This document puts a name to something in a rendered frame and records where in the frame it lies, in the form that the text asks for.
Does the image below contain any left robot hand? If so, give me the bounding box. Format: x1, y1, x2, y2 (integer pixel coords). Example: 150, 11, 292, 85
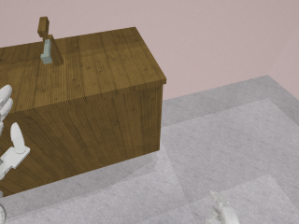
0, 84, 30, 180

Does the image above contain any tap lever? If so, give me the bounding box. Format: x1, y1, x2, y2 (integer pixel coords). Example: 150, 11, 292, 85
40, 39, 52, 64

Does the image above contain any right robot hand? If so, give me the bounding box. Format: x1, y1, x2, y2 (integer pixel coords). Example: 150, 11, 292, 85
206, 190, 240, 224

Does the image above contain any counter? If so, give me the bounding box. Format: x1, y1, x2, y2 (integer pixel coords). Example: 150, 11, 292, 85
0, 16, 167, 198

